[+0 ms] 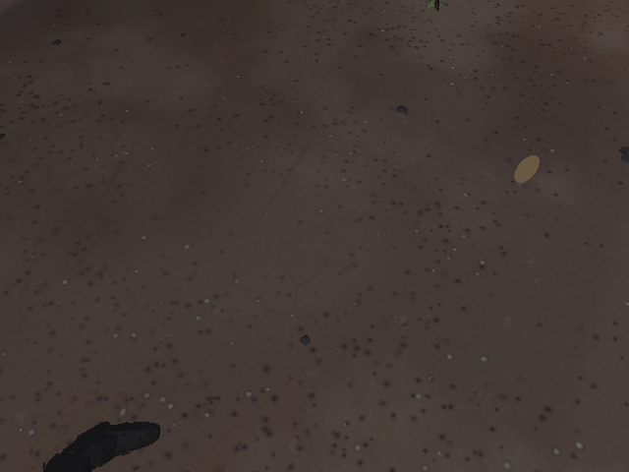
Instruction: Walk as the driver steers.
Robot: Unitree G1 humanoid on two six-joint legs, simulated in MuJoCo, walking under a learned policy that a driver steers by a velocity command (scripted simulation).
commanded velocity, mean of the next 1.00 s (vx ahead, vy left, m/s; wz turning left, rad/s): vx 0.32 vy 0.00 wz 0.19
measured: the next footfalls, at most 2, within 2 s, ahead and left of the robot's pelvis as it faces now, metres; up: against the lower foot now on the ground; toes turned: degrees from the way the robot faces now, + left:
right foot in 0.06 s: +0.19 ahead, -0.13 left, +0.00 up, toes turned -1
left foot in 0.58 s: +0.45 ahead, +0.15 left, +0.00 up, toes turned +14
